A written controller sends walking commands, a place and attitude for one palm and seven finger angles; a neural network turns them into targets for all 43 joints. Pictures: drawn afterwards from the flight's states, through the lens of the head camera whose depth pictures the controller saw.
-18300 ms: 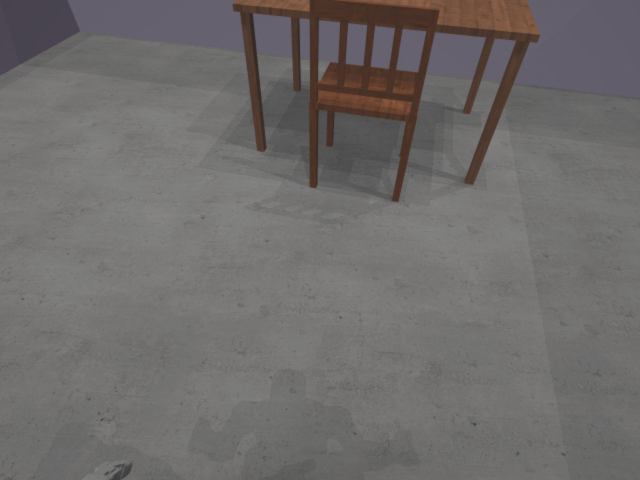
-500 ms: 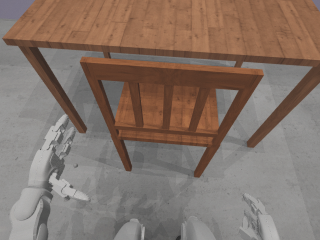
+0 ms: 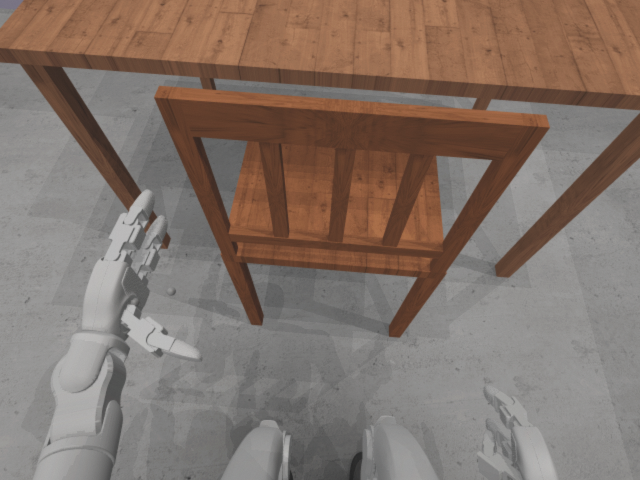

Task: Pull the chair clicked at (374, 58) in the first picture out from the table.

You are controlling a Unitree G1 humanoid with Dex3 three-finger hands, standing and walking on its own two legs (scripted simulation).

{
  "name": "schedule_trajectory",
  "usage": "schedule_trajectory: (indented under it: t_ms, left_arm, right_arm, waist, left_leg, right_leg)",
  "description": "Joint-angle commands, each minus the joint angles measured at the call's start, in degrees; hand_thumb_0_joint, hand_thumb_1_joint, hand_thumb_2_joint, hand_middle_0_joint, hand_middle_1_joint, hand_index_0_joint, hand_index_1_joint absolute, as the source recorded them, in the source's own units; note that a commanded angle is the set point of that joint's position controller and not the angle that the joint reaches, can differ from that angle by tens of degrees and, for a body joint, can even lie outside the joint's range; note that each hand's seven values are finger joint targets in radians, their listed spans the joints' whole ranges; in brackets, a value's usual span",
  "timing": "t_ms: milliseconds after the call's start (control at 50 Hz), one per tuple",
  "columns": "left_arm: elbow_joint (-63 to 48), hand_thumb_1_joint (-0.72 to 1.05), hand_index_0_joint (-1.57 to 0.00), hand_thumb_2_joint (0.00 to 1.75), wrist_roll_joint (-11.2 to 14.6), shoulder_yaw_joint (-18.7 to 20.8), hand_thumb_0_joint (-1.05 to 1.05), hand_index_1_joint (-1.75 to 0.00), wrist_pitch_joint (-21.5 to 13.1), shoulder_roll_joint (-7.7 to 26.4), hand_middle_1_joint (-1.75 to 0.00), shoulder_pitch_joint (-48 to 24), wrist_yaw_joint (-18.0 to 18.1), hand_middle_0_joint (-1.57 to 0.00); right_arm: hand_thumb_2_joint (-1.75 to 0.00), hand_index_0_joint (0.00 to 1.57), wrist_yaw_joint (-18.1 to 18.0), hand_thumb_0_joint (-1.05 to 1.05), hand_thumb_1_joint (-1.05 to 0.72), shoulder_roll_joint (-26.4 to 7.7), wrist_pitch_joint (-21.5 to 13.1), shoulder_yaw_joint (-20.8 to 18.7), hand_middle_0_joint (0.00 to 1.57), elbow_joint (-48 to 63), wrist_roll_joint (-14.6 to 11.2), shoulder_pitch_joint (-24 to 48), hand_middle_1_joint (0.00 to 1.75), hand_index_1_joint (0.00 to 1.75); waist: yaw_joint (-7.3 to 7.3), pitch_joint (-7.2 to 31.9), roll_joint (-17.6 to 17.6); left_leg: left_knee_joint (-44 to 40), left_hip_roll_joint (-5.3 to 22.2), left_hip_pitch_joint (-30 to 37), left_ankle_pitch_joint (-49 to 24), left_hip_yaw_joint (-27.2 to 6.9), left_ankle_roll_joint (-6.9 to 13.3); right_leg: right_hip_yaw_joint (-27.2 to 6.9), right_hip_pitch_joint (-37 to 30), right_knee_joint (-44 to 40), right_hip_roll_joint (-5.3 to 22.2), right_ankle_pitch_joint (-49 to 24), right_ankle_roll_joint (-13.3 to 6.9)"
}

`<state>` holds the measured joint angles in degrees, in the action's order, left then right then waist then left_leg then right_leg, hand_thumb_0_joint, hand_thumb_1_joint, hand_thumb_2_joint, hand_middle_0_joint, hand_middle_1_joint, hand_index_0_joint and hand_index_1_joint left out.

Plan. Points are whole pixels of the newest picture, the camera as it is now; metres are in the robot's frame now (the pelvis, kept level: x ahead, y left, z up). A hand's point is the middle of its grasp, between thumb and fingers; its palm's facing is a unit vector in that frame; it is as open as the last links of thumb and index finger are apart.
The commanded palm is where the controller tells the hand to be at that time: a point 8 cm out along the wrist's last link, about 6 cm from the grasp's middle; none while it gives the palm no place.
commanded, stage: aim the fingers beside a spindle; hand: left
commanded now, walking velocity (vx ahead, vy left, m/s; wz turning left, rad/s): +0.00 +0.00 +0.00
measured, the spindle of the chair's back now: (340, 199) +0.50 -0.01 -0.02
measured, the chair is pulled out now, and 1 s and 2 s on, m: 0.00 0.00 0.00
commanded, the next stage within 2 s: none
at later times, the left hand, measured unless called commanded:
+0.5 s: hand (204, 265) +0.38 +0.16 +0.00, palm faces -0.11 -0.99 -0.02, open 17.0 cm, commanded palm +0.35 +0.22 +0.00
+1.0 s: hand (205, 269) +0.36 +0.16 +0.01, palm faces -0.09 -1.00 -0.05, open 16.9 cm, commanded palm +0.35 +0.23 +0.01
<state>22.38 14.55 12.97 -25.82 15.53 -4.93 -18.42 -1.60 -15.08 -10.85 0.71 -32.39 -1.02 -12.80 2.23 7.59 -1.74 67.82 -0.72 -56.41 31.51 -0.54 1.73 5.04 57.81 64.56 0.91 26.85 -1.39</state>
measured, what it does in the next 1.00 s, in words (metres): stands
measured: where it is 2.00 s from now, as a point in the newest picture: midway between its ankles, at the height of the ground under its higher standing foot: outside the picture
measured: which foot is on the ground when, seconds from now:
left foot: down 0.00-1.00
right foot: down 0.00-1.00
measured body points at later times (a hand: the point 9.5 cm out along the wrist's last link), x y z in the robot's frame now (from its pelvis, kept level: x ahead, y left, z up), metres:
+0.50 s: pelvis +0.00 +0.01 -0.01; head +0.12 +0.01 +0.42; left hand +0.38 +0.22 +0.00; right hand +0.13 -0.25 -0.13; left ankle +0.01 +0.10 -0.64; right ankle +0.04 -0.11 -0.64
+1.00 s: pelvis +0.00 +0.00 -0.01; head +0.12 +0.01 +0.42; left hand +0.36 +0.21 +0.02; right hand +0.14 -0.26 -0.12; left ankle +0.01 +0.10 -0.64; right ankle +0.04 -0.11 -0.64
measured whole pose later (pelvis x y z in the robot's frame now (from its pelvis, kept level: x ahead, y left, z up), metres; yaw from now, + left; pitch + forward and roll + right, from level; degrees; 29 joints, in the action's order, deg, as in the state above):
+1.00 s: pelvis +0.00 +0.00 -0.01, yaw +0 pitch +22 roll -2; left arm 29.6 10.2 10.7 -29.1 13.6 -13.7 -13.3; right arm -0.7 -15.2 -5.0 0.0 -32.4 -0.4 -12.3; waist 3.4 7.7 -1.7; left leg 70.6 -0.8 -60.4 32.5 -0.2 1.9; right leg 4.7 62.0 67.4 1.1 27.7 -1.2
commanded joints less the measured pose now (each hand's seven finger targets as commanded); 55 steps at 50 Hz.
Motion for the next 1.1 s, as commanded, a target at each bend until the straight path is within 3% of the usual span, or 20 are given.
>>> schedule_trajectory:
  t_ms: [0,80,160,220,400,440,480,520,560,620,680,720,760,780,840,880,900,980,1040,1080]
  left_arm:
    - [-7.15,-0.50,-0.06,0.30,0.22,0.95,0.00,-0.08,-3.73,6.19,-0.08,-11.48,0.65,-0.06]
    - [-2.83,-0.50,-0.06,0.30,-1.19,-1.26,0.00,-0.08,-1.66,5.11,-0.08,-16.41,0.71,-0.06]
    - [-6.10,-0.50,-0.06,0.30,-1.88,4.09,0.00,-0.08,-3.49,11.54,-0.08,-22.82,2.81,-0.06]
    - [-9.16,-0.50,-0.06,0.30,-1.70,6.86,0.00,-0.08,-5.75,13.95,-0.08,-22.25,4.36,-0.06]
    - [6.12,-0.50,-0.06,0.30,-2.83,-4.16,0.00,-0.08,-2.15,1.78,-0.08,-23.09,2.37,-0.06]
    - [5.55,-0.50,-0.06,0.30,-2.90,-0.75,0.00,-0.08,-2.46,5.98,-0.08,-25.83,2.82,-0.06]
    - [1.15,-0.50,-0.06,0.30,-2.99,4.29,0.00,-0.08,-4.17,11.68,-0.08,-24.91,3.99,-0.06]
    - [-7.20,-0.50,-0.06,0.30,-2.89,5.55,0.00,-0.08,-6.58,13.23,-0.08,-25.67,5.41,-0.06]
    - [-10.98,-0.50,-0.06,0.30,-2.74,8.21,0.00,-0.08,-8.19,15.68,-0.08,-23.00,7.00,-0.06]
    - [-5.23,-0.50,-0.06,0.30,-2.93,5.98,0.00,-0.08,-7.33,12.14,-0.08,-20.06,7.33,-0.06]
    - [4.09,-0.50,-0.06,0.30,-2.82,0.01,0.00,-0.08,-4.34,5.07,-0.08,-18.30,4.70,-0.06]
    - [8.73,-0.50,-0.06,0.30,-2.46,-1.58,0.00,-0.08,-2.63,3.86,-0.08,-19.09,2.55,-0.06]
    - [8.26,-0.50,-0.06,0.30,-1.94,-3.20,0.00,-0.08,-2.21,2.91,-0.08,-21.25,0.86,-0.06]
    - [5.32,-0.50,-0.06,0.30,-1.77,-3.98,0.00,-0.08,-2.98,2.68,-0.08,-23.03,0.39,-0.06]
    - [-5.59,-0.50,-0.06,0.30,-1.46,1.26,0.00,-0.08,-6.41,9.54,-0.08,-25.59,1.85,-0.06]
    - [-10.22,-0.50,-0.06,0.30,-1.94,4.86,0.00,-0.08,-8.68,14.11,-0.08,-27.25,4.71,-0.06]
    - [-11.76,-0.50,-0.06,0.30,-2.45,4.79,0.00,-0.08,-9.35,13.85,-0.08,-28.37,5.85,-0.06]
    - [-0.25,-0.50,-0.06,0.30,-3.81,6.08,0.00,-0.08,-7.41,12.70,-0.08,-23.83,7.96,-0.06]
    - [9.41,-0.50,-0.06,0.30,-3.39,3.27,0.00,-0.08,-3.82,8.84,-0.08,-20.86,5.09,-0.06]
    - [11.67,-0.50,-0.06,0.30,-2.67,1.15,0.00,-0.08,-2.20,6.63,-0.08,-19.45,2.07,-0.06]
  right_arm:
    - [-0.90,0.20,-0.48,0.00,-0.90,-8.47,-1.91,-3.42,0.20,5.75,-0.17,-1.80,0.30,0.30]
    - [-0.90,0.20,-0.41,0.00,-0.90,-9.04,-0.60,-3.38,0.20,5.88,-0.48,-1.94,0.30,0.30]
    - [-0.90,0.20,-0.67,0.00,-0.90,-9.00,0.43,-3.49,0.20,6.23,0.10,-2.55,0.30,0.30]
    - [-0.90,0.20,-0.36,0.00,-0.90,-8.21,0.73,-3.27,0.20,6.29,0.67,-2.93,0.30,0.30]
    - [-0.90,0.20,0.54,0.00,-0.90,-9.14,2.87,-3.73,0.20,4.19,-0.29,-4.41,0.30,0.30]
    - [-0.90,0.20,0.38,0.00,-0.90,-9.58,3.44,-3.88,0.20,4.49,-0.24,-4.43,0.30,0.30]
    - [-0.90,0.20,0.29,0.00,-0.90,-9.38,3.77,-3.90,0.20,5.52,0.07,-4.31,0.30,0.30]
    - [-0.90,0.20,0.66,0.00,-0.90,-8.25,3.80,-3.74,0.20,6.46,0.55,-4.33,0.30,0.30]
    - [-0.90,0.20,0.84,0.00,-0.90,-7.70,4.02,-3.63,0.20,6.72,0.86,-4.23,0.30,0.30]
    - [-0.90,0.20,0.78,0.00,-0.90,-7.42,4.56,-3.36,0.20,5.87,0.56,-4.09,0.30,0.30]
    - [-0.90,0.20,0.72,0.00,-0.90,-8.06,4.76,-3.17,0.20,5.31,-0.26,-3.88,0.30,0.30]
    - [-0.90,0.20,0.61,0.00,-0.90,-9.07,4.89,-3.50,0.20,4.65,-0.78,-3.98,0.30,0.30]
    - [-0.90,0.20,0.44,0.00,-0.90,-9.39,4.80,-3.74,0.20,5.19,-1.07,-3.74,0.30,0.30]
    - [-0.90,0.20,0.36,0.00,-0.90,-9.14,4.50,-3.73,0.20,5.74,-1.11,-3.37,0.30,0.30]
    - [-0.90,0.20,0.23,0.00,-0.90,-8.74,3.85,-3.96,0.20,6.07,-0.23,-3.93,0.30,0.30]
    - [-0.90,0.20,0.11,0.00,-0.90,-8.58,3.70,-3.81,0.20,5.84,0.48,-4.02,0.30,0.30]
    - [-0.90,0.20,0.17,0.00,-0.90,-8.04,3.64,-3.59,0.20,5.66,0.79,-4.01,0.30,0.30]
    - [-0.90,0.20,0.16,0.00,-0.90,-7.71,4.66,-3.08,0.20,4.79,0.70,-3.26,0.30,0.30]
    - [-0.90,0.20,0.26,0.00,-0.90,-8.53,5.51,-2.93,0.20,5.05,-0.08,-2.96,0.30,0.30]
    - [-0.90,0.20,0.42,0.00,-0.90,-8.85,5.58,-3.00,0.20,6.00,-0.71,-2.89,0.30,0.30]
  waist:
    - [1.51,20.10,-0.36]
    - [2.08,17.12,-0.32]
    - [0.97,23.93,-0.17]
    - [-0.51,28.88,-3.99]
    - [3.80,19.85,1.19]
    - [3.15,21.23,2.11]
    - [0.76,25.49,0.04]
    - [-0.55,32.23,-4.59]
    - [-1.43,34.20,-5.38]
    - [0.52,27.90,-1.07]
    - [3.06,19.42,1.45]
    - [3.87,15.95,3.66]
    - [3.94,16.99,3.96]
    - [3.63,18.09,0.82]
    - [1.22,28.16,-3.86]
    - [0.78,30.62,-4.82]
    - [0.77,31.60,-6.52]
    - [1.35,24.34,-0.15]
    - [2.29,18.79,3.53]
    - [2.26,18.19,2.44]
  left_leg:
    - [-9.14,0.85,9.98,-19.17,-2.64,-1.09]
    - [-9.36,0.71,7.31,-14.38,-2.88,-1.04]
    - [-8.04,0.64,8.26,-17.17,-2.68,-0.87]
    - [-7.61,0.63,12.09,-23.95,-2.90,-1.65]
    - [-6.92,1.16,6.51,-17.35,-2.94,-1.13]
    - [-6.53,0.83,4.70,-15.42,-2.67,-0.79]
    - [-6.44,0.61,5.89,-19.04,-2.29,-0.91]
    - [-6.69,0.50,11.69,-25.57,-2.51,-1.53]
    - [-7.01,0.82,14.29,-29.65,-2.70,-2.04]
    - [-7.43,0.98,9.78,-24.90,-2.34,-1.27]
    - [-7.88,0.75,4.70,-17.02,-1.70,-0.63]
    - [-7.65,0.86,2.40,-12.85,-1.56,-0.54]
    - [-7.22,0.64,2.33,-11.64,-1.59,-0.20]
    - [-7.19,0.57,4.11,-13.22,-1.64,-0.28]
    - [-6.68,0.58,10.69,-21.36,-2.31,-0.87]
    - [-6.17,0.76,12.94,-25.81,-2.99,-1.34]
    - [-6.29,0.69,14.55,-27.22,-3.16,-1.67]
    - [-6.38,0.45,6.49,-19.94,-2.17,-0.78]
    - [-6.77,0.08,0.61,-12.22,-0.97,-0.43]
    - [-6.99,-0.03,0.03,-11.16,-0.64,-0.27]
  right_leg:
    - [-2.39,-12.98,-6.24,-0.51,-12.91,0.13]
    - [-2.09,-9.77,-6.07,-0.21,-8.61,-0.19]
    - [-3.08,-13.14,-4.83,-0.13,-11.51,-0.11]
    - [-3.18,-15.37,-3.55,-0.29,-16.48,-0.30]
    - [-1.89,-7.13,-4.22,-0.38,-11.01,-0.05]
    - [-2.55,-8.77,-4.04,-0.27,-10.56,-0.09]
    - [-3.23,-12.77,-3.11,-0.23,-14.08,-0.36]
    - [-3.60,-16.01,-2.57,-0.21,-18.73,-0.39]
    - [-3.60,-17.98,-2.55,-0.37,-21.37,-0.37]
    - [-3.40,-16.94,-3.52,-0.59,-19.25,0.12]
    - [-2.93,-12.72,-5.38,-0.67,-13.59,0.11]
    - [-2.83,-10.19,-6.12,-0.52,-10.10,0.14]
    - [-3.21,-9.99,-6.43,-0.27,-8.89,0.01]
    - [-3.12,-9.68,-5.96,-0.18,-9.82,-0.30]
    - [-3.61,-13.90,-4.28,-0.07,-15.76,-0.47]
    - [-3.45,-14.73,-2.96,-0.32,-18.74,-0.37]
    - [-3.47,-14.48,-2.81,-0.28,-19.30,-0.28]
    - [-3.47,-14.56,-3.46,-0.36,-15.59,0.08]
    - [-4.12,-13.40,-5.42,-0.29,-10.47,0.21]
    - [-4.33,-13.20,-6.15,-0.20,-9.30,-0.18]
